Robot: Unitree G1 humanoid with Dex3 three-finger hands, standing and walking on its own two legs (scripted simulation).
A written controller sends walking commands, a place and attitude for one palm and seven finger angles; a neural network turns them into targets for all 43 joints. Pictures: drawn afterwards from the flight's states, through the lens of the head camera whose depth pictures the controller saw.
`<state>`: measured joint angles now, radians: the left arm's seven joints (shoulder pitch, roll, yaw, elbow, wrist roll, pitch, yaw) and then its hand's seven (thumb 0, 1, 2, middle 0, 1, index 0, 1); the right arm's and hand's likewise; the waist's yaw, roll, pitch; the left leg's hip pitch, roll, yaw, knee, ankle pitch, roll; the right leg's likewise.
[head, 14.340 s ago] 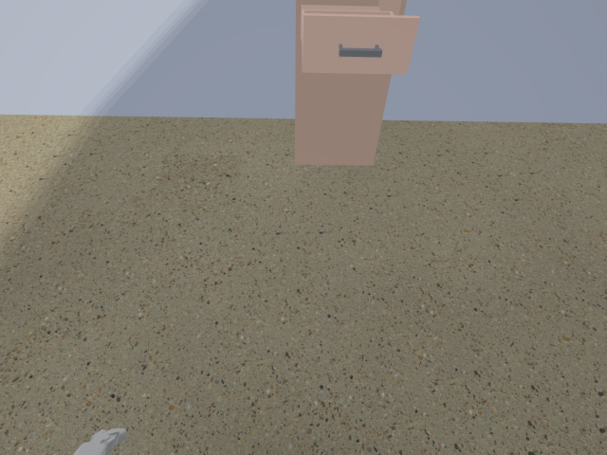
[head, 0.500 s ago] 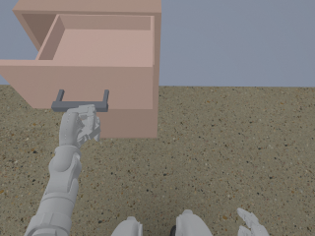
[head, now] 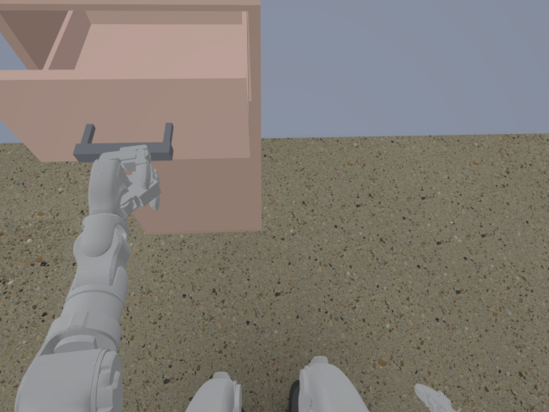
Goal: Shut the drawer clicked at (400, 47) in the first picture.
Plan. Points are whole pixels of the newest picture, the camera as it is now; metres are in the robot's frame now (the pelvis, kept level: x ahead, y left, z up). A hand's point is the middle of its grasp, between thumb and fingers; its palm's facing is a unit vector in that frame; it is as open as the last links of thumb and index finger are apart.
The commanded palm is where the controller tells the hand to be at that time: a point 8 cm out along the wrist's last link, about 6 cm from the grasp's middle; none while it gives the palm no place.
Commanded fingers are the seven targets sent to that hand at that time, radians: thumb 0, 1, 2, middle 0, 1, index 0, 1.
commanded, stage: push the drawer shut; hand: left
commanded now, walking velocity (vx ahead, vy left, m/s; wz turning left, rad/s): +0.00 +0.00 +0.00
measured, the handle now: (127, 141) +0.51 +0.22 +0.05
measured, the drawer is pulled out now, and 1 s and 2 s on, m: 0.15 0.03 0.00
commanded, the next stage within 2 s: pull the fist back off the drawer in 1.76 s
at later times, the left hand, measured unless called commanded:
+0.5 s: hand (156, 149) +0.49 +0.17 +0.04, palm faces +0.02 -1.00 -0.03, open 3.4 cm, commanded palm +0.48 +0.23 +0.05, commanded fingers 0.00 0.90 0.90 -1.40 -1.60 -1.40 -1.60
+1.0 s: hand (165, 119) +0.56 +0.17 +0.04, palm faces +0.04 -1.00 -0.03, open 3.4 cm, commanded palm +0.54 +0.21 +0.05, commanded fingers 0.00 0.90 0.90 -1.40 -1.60 -1.40 -1.60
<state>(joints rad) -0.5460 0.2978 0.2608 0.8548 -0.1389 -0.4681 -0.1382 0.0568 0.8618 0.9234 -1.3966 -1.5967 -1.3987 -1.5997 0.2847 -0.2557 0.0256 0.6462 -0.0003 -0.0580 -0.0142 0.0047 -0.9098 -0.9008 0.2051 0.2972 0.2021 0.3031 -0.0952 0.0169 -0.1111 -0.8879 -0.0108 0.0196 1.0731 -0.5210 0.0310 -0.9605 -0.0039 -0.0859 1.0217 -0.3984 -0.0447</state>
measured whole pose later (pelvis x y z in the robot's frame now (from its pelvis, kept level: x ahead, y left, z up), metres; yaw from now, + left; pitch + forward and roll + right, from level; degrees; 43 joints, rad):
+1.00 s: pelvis +0.01 +0.01 -0.01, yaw -2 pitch +27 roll -3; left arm -0.97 0.51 0.42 1.21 -0.02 -0.45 -0.12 0.06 0.87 0.92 -1.40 -1.60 -1.40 -1.60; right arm 0.39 -0.26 0.05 0.63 -0.06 0.07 0.03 0.00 -0.91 -0.90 0.21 0.30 0.20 0.30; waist -0.22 0.04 -0.11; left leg -1.04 0.02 0.01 1.13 -0.55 0.04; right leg -1.09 0.02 -0.09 1.03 -0.40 -0.03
